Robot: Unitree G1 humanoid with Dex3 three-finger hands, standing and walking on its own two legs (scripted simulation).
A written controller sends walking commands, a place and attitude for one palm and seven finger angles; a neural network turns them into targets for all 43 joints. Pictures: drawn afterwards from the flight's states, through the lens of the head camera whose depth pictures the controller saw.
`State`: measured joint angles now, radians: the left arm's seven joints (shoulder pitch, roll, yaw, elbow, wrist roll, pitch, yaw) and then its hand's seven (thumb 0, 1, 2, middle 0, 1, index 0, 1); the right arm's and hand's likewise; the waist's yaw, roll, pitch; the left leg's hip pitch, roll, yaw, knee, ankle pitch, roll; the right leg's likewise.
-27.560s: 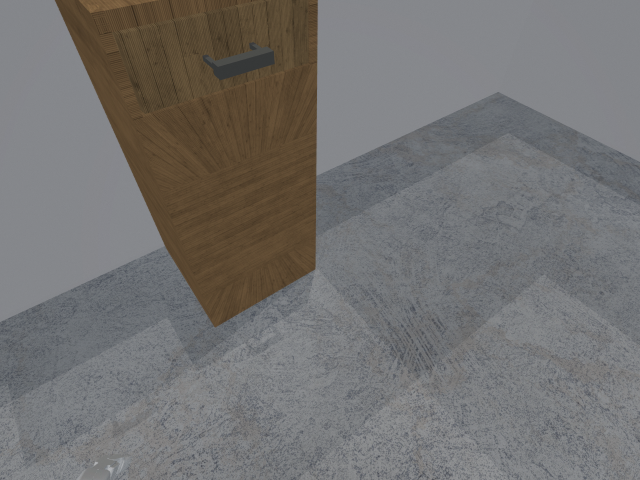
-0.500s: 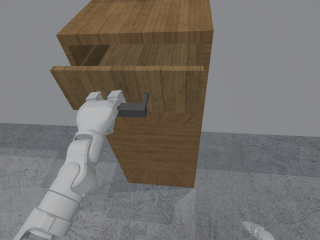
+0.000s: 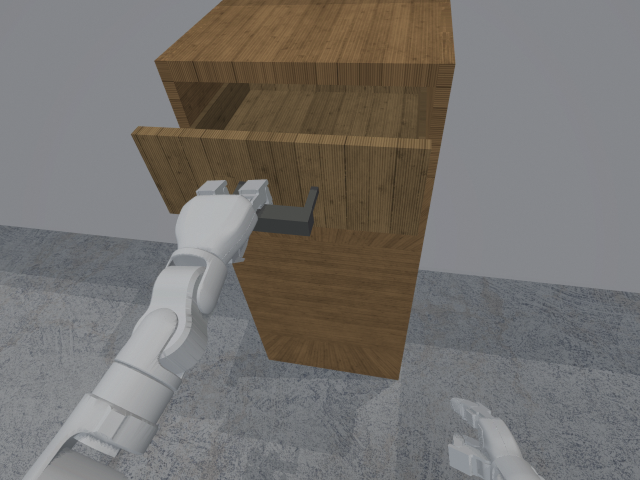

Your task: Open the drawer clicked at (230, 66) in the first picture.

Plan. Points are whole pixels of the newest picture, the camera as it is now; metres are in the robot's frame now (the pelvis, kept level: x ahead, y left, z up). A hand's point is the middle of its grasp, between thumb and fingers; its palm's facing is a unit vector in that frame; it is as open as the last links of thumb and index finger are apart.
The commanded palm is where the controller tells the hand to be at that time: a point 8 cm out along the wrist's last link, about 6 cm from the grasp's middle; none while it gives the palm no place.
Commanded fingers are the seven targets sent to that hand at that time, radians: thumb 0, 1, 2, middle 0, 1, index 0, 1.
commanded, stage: pull the drawer open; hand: left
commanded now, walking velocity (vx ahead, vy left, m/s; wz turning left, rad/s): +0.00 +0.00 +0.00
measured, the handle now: (271, 204) +0.42 +0.11 +0.14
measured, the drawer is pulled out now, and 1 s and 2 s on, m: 0.14 0.22 0.28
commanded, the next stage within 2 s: open the thumb to release the handle in 1.84 s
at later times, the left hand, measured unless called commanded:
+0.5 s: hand (216, 303) +0.28 +0.15 +0.11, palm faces +0.15 -0.16 -0.98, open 5.8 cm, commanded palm +0.25 +0.13 +0.17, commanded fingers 0.00 0.90 0.90 -0.40 -1.35 -0.40 -1.35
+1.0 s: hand (212, 302) +0.28 +0.16 +0.11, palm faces +0.09 -0.11 -0.99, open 5.8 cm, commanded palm +0.24 +0.13 +0.17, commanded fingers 0.00 0.90 0.90 -0.40 -1.35 -0.40 -1.35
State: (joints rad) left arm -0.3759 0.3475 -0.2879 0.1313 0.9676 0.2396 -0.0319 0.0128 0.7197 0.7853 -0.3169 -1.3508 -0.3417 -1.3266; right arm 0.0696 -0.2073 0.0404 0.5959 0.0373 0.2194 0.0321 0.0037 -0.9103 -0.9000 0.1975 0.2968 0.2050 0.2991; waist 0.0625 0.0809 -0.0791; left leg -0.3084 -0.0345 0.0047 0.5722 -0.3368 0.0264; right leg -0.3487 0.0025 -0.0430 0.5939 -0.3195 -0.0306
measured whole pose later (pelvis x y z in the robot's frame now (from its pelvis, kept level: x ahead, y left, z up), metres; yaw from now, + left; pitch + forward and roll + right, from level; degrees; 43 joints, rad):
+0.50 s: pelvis +0.01 +0.00 +0.00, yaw +0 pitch +4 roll +0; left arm 0.05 0.31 -0.30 -0.30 1.03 0.28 0.07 0.03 0.74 0.83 -0.28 -1.37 -0.35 -1.31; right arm 0.04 -0.26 0.01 0.59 0.02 0.19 0.08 0.01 -0.91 -0.90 0.19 0.30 0.20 0.30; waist 0.12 0.11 -0.07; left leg -0.29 -0.04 0.01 0.59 -0.36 0.03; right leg -0.33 0.00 -0.04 0.62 -0.35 -0.03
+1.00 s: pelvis -0.02 -0.01 +0.00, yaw +0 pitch +1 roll +1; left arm -0.14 0.36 -0.29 -0.12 0.99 0.27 -0.02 0.02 0.72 0.80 -0.33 -1.34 -0.37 -1.33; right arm 0.09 -0.24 0.04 0.62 0.03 0.20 0.03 0.01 -0.91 -0.90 0.20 0.30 0.20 0.30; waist 0.10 0.09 -0.04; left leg -0.27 -0.03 0.00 0.57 -0.31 0.02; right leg -0.32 0.00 -0.05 0.61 -0.30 -0.04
